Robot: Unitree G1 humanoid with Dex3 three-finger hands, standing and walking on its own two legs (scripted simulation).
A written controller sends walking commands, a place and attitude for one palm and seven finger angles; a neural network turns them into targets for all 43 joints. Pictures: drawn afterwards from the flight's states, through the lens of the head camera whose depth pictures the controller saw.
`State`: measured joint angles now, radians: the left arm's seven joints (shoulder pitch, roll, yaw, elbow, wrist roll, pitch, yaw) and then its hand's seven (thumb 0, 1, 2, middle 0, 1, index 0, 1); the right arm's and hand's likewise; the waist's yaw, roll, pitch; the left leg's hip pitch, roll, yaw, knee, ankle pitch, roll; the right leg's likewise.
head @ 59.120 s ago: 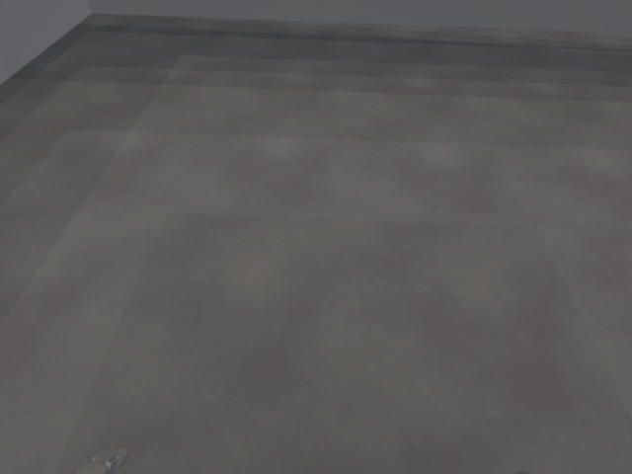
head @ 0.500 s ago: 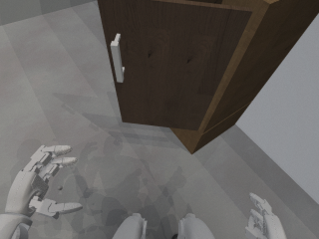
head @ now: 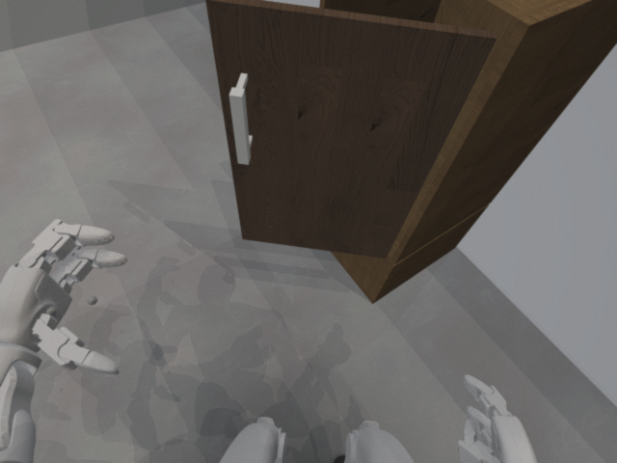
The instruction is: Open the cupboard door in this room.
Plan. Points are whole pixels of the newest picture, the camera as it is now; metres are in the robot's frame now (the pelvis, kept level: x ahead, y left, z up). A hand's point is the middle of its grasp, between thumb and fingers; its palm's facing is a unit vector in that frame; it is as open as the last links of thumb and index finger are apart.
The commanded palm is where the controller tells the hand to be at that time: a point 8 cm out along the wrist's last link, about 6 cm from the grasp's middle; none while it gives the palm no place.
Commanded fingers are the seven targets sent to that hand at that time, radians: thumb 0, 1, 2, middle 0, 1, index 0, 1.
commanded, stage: raise the hand with hooked fingers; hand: left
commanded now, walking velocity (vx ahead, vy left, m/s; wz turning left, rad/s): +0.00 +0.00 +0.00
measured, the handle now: (243, 121) +0.60 +0.16 +0.04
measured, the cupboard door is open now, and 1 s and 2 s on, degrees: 49 49 49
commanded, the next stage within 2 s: move the hooked fingers beside the handle in 0.52 s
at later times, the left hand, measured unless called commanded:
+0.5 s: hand (118, 296) +0.29 +0.25 +0.04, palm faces -0.04 -1.00 -0.04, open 14.0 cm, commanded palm +0.27 +0.30 +0.05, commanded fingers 0.00 -0.50 0.30 -0.30 -1.20 -0.30 -1.20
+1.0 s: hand (144, 242) +0.36 +0.24 +0.04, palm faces -0.06 -1.00 -0.02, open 14.0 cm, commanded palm +0.34 +0.29 +0.05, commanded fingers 0.00 -0.50 0.30 -0.30 -1.20 -0.30 -1.20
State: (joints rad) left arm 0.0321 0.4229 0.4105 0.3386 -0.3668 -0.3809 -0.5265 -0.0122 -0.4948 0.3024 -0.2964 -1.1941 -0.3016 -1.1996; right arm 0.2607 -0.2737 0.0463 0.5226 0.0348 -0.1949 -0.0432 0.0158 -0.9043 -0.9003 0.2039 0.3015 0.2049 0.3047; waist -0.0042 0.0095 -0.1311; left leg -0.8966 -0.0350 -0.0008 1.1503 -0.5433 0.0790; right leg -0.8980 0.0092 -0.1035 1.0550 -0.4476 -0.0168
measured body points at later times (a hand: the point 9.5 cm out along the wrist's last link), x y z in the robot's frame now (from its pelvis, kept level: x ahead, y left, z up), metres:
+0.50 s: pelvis +0.01 -0.02 +0.00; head +0.09 +0.00 +0.44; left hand +0.28 +0.30 +0.05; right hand +0.17 -0.27 -0.07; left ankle +0.01 +0.06 -0.65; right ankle +0.04 -0.12 -0.65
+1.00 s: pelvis +0.00 -0.02 +0.00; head +0.10 +0.01 +0.43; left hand +0.36 +0.30 +0.05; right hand +0.14 -0.28 -0.09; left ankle +0.01 +0.06 -0.65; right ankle +0.04 -0.12 -0.65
